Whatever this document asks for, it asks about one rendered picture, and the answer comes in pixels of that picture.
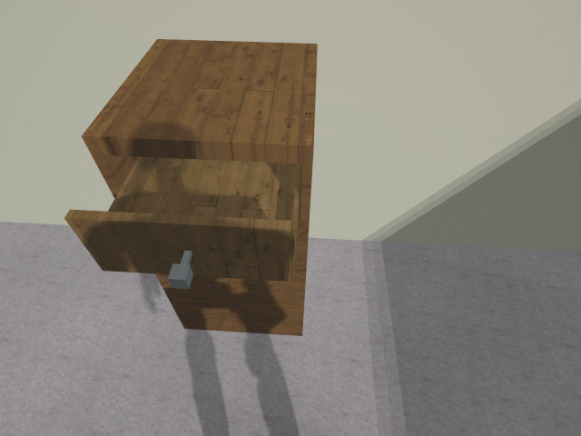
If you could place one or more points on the drawer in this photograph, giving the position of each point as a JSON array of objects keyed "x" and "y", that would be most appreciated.
[{"x": 239, "y": 219}]

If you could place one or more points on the cabinet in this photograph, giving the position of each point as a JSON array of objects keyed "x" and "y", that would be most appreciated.
[{"x": 227, "y": 101}]

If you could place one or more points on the handle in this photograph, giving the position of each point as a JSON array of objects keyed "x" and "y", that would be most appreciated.
[{"x": 181, "y": 275}]

